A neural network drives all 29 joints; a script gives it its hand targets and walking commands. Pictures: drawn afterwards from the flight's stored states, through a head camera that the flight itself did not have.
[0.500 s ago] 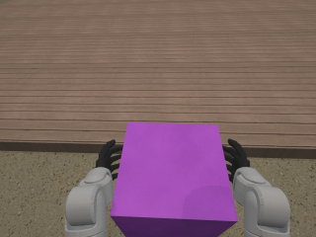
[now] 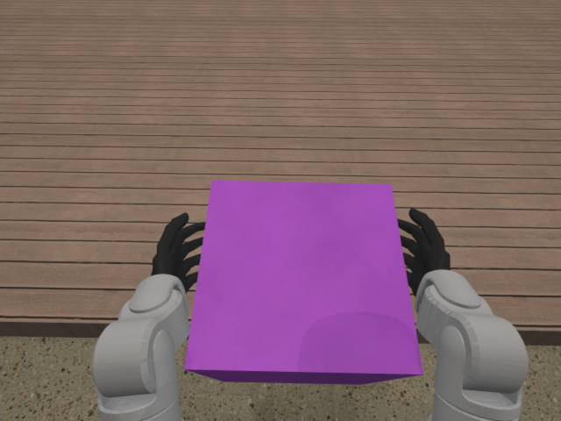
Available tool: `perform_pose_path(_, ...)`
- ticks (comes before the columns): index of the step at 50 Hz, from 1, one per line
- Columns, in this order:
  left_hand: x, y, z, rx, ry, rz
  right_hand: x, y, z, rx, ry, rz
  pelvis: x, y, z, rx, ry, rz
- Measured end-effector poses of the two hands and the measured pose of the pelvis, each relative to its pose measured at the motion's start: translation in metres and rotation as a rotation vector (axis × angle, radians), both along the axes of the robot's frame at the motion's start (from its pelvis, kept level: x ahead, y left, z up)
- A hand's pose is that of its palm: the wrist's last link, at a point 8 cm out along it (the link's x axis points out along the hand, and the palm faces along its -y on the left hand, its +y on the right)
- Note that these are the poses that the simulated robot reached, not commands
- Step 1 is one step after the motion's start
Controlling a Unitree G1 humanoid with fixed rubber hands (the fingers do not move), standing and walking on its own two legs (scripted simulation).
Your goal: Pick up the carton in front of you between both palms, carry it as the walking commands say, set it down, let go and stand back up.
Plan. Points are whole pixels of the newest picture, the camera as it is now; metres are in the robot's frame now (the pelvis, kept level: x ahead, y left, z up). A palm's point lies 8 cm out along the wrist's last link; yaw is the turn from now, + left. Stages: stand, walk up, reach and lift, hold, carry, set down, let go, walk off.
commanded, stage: carry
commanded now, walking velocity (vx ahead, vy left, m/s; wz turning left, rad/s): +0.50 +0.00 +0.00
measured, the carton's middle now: (296, 296) +0.28 +0.00 +0.07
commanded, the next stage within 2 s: none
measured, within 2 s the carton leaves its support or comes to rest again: neither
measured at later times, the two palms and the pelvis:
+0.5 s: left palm (217, 92) +0.67 +0.15 +0.16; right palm (366, 90) +0.69 -0.15 +0.15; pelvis +0.32 -0.02 +0.00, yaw +1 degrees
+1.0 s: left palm (238, 8) +1.05 +0.13 +0.20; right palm (352, 14) +1.01 -0.16 +0.20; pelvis +0.67 +0.03 +0.08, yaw -1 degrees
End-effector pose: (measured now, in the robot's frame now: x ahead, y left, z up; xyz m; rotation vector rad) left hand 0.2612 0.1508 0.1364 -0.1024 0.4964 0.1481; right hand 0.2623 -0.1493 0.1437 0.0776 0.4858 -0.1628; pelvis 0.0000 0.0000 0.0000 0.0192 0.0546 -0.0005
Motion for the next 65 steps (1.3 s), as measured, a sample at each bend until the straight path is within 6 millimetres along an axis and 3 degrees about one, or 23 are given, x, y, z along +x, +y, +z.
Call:
perform_pose_path(7,0.107,0.006,0.019,-0.036,0.044,-0.018,0.096,0.006,0.02,0.028,0.043,-0.059,0.074,0.014,0.022,-0.025,0.021,-0.008)
perform_pose_path(13,0.208,0.008,0.039,0.003,0.048,-0.021,0.202,0.008,0.039,-0.007,0.049,-0.021,0.148,0.013,0.032,-0.03,0.032,0.006)
perform_pose_path(18,0.297,0.004,0.043,0.03,0.059,-0.005,0.298,0.003,0.04,-0.014,0.06,0.012,0.219,0.003,0.025,-0.021,0.034,0.018)
perform_pose_path(24,0.399,-0.002,0.03,0.063,0.07,0.052,0.416,-0.003,0.016,0.019,0.069,0.067,0.307,-0.016,-0.002,-0.025,0.013,0.026)
perform_pose_path(28,0.443,-0.001,0.007,0.035,0.164,0.088,0.469,0.0,-0.004,0.054,0.165,0.067,0.352,-0.023,0.009,-0.019,0.027,0.023)
perform_pose_path(31,0.476,0.001,0.003,0.001,0.163,0.117,0.505,0.002,-0.007,0.089,0.166,0.051,0.386,-0.025,0.018,-0.006,0.041,0.025)
perform_pose_path(38,0.571,0.011,0.026,-0.002,0.047,0.125,0.596,0.012,0.007,0.123,0.051,0.048,0.487,-0.013,0.026,0.011,0.043,0.001)
perform_pose_path(43,0.666,0.014,0.037,0.009,0.051,0.064,0.675,0.014,0.02,0.092,0.051,0.008,0.577,0.006,0.032,0.023,0.05,-0.008)
perform_pose_path(46,0.728,0.002,0.043,0.001,0.077,-0.033,0.713,0.002,0.032,0.055,0.078,-0.066,0.626,0.021,0.045,0.023,0.027,-0.013)
perform_pose_path(49,0.773,-0.013,0.06,-0.006,0.109,-0.087,0.741,-0.01,0.05,0.057,0.108,-0.108,0.662,0.029,0.072,0.024,0.019,-0.01)
perform_pose_path(52,0.809,-0.021,0.089,-0.009,0.121,-0.104,0.77,-0.018,0.078,0.084,0.118,-0.141,0.699,0.037,0.104,0.003,0.021,-0.021)
perform_pose_path(56,0.861,-0.022,0.133,-0.017,0.069,-0.112,0.822,-0.019,0.128,0.073,0.067,-0.145,0.75,0.039,0.136,-0.038,0.028,-0.032)
perform_pose_path(61,0.925,-0.007,0.178,-0.017,-0.011,-0.078,0.904,-0.005,0.186,0.018,-0.008,-0.08,0.818,0.03,0.148,-0.052,0.038,-0.014)
perform_pose_path(65,0.975,0.007,0.195,-0.004,-0.016,-0.032,0.97,0.008,0.205,-0.005,-0.012,-0.018,0.879,0.018,0.144,-0.041,0.033,-0.001)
